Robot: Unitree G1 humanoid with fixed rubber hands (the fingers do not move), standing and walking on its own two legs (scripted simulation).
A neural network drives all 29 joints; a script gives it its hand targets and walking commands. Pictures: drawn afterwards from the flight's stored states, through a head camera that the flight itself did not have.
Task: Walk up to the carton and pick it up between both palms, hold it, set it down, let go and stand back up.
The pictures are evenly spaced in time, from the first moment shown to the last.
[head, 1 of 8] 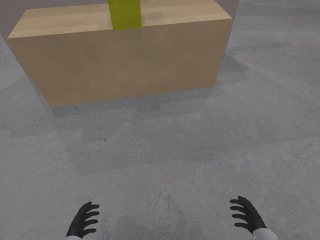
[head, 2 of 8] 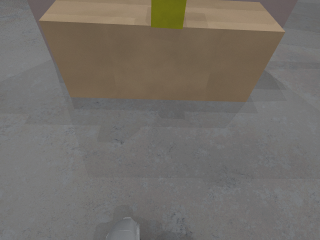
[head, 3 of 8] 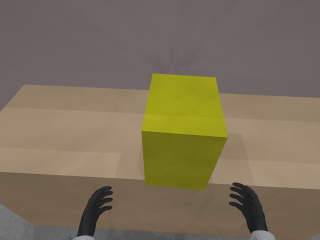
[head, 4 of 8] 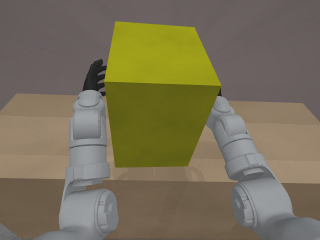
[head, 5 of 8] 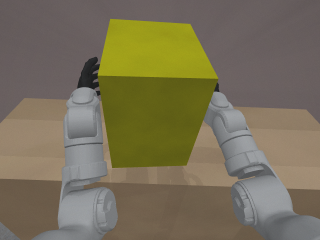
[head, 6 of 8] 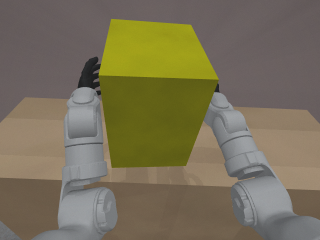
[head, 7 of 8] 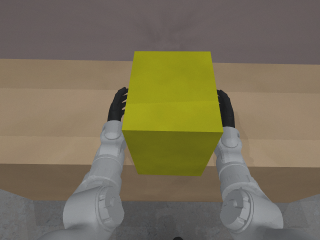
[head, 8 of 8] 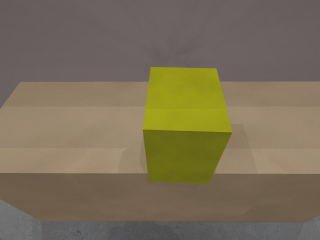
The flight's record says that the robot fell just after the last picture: no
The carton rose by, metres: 0.22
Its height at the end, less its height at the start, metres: +0.00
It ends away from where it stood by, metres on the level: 0.01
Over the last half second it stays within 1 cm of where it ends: yes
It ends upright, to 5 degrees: yes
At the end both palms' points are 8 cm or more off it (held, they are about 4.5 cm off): yes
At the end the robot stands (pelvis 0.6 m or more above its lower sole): yes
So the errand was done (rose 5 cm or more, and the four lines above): yes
